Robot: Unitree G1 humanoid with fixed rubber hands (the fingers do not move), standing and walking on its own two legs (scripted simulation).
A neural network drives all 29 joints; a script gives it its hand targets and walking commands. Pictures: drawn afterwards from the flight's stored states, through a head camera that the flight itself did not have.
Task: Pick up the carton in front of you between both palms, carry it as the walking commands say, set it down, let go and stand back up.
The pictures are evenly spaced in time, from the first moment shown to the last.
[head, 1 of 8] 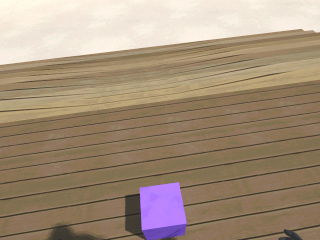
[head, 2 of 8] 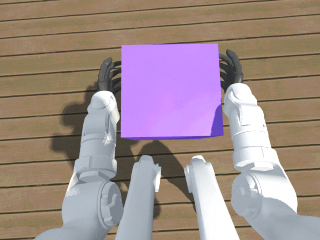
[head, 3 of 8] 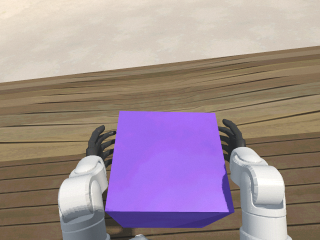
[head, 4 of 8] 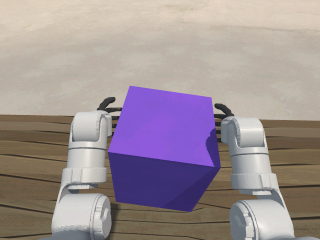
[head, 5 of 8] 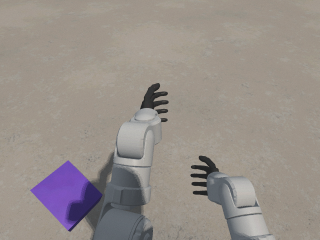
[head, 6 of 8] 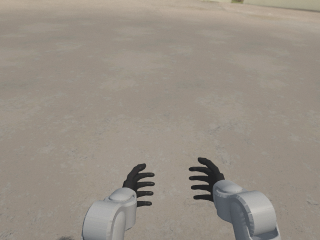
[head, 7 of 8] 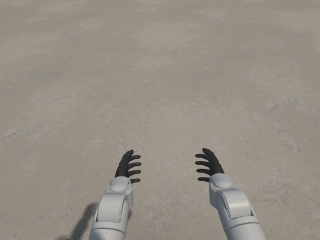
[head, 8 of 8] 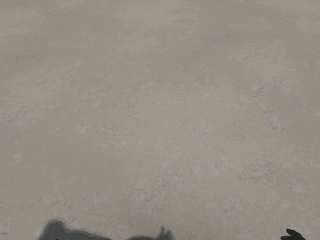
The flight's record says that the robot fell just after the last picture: no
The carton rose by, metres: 0.72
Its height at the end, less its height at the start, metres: -1.08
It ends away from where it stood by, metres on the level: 4.81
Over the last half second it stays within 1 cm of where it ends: yes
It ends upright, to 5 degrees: no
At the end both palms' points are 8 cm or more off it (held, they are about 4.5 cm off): yes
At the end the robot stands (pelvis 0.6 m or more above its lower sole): yes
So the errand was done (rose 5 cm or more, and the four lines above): no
